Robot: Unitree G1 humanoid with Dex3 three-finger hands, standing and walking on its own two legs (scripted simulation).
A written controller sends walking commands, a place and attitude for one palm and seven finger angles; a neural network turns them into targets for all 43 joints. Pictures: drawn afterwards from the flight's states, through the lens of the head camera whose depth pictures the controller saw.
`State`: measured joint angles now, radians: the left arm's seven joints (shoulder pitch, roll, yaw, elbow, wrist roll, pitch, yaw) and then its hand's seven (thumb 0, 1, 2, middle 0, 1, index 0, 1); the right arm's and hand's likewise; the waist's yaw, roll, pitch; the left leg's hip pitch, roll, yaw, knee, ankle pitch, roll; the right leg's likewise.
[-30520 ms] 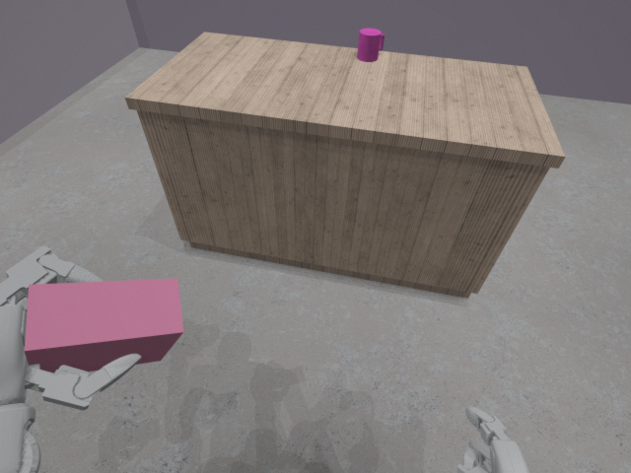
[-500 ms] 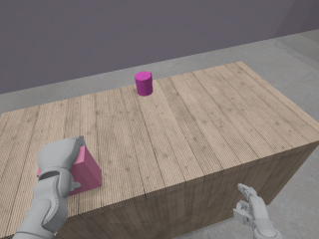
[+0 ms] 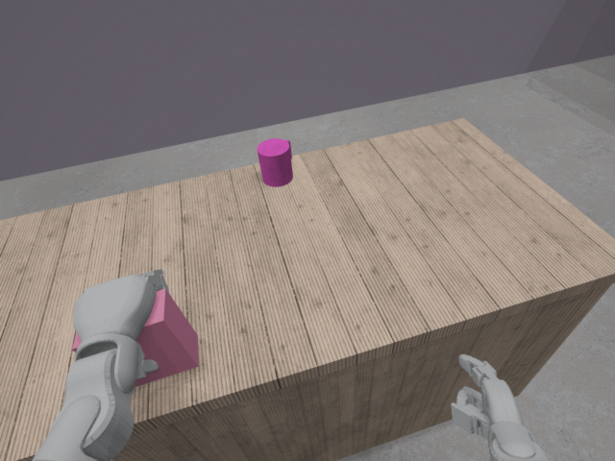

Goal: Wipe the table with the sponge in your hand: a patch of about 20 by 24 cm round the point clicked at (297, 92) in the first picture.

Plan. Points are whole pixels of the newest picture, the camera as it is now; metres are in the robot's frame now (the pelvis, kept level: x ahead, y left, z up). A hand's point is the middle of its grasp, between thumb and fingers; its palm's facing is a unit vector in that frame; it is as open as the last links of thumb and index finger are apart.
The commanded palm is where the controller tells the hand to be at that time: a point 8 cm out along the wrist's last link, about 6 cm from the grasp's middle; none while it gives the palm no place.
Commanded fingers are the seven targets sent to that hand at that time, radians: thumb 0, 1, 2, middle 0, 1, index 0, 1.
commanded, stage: lower the sponge onto the table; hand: left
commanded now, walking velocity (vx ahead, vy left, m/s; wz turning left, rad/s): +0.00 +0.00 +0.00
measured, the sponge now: (148, 348) +0.23 +0.28 +0.01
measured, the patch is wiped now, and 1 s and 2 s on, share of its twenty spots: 0.00 0.00 0.30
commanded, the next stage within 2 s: wipe forward along the first lane in 1.08 s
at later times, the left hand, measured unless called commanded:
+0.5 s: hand (143, 336) +0.23 +0.28 +0.04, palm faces -0.05 -0.10 -0.99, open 9.8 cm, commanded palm +0.21 +0.27 +0.10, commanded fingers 0.00 0.10 1.30 -1.20 -1.60 -1.20 -1.60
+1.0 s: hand (150, 337) +0.24 +0.28 +0.02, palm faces -0.05 -0.08 -1.00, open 9.8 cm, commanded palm +0.22 +0.27 +0.08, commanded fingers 0.00 0.10 1.30 -1.20 -1.60 -1.20 -1.60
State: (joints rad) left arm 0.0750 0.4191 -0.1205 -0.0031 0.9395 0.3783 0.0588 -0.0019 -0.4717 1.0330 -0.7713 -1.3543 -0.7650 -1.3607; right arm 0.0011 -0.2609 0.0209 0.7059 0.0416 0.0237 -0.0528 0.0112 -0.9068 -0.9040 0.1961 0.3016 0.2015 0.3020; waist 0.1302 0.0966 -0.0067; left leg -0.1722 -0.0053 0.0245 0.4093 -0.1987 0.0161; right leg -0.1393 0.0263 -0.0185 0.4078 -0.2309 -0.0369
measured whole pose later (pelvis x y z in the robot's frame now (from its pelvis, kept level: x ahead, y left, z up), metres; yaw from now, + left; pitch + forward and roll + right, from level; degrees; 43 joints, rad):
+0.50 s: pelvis +0.00 -0.01 +0.00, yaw +0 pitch -2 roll +0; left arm 0.06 0.40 -0.11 0.10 0.95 0.36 0.11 0.00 -0.47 1.03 -0.77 -1.35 -0.76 -1.36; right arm 0.02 -0.26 0.01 0.72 0.05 0.02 -0.06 0.01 -0.91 -0.90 0.20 0.30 0.20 0.30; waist 0.12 0.09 -0.02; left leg -0.20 0.00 0.02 0.43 -0.20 0.01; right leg -0.17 0.04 -0.02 0.43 -0.23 -0.04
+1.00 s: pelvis -0.01 -0.01 +0.00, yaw +0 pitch +0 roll +0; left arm 0.00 0.37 -0.14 0.21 0.97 0.37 0.16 -0.01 -0.47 1.03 -0.77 -1.35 -0.77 -1.36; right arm 0.02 -0.25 0.01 0.72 0.06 0.02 -0.06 0.01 -0.91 -0.90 0.20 0.30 0.20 0.30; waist 0.11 0.08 -0.04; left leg -0.24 0.00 0.02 0.46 -0.21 0.01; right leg -0.21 0.03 -0.02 0.46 -0.25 -0.04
